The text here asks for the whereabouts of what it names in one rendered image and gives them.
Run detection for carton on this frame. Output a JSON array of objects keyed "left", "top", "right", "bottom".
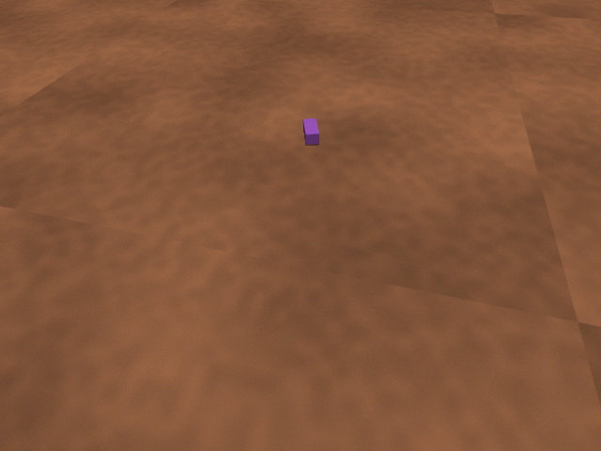
[{"left": 303, "top": 118, "right": 319, "bottom": 145}]

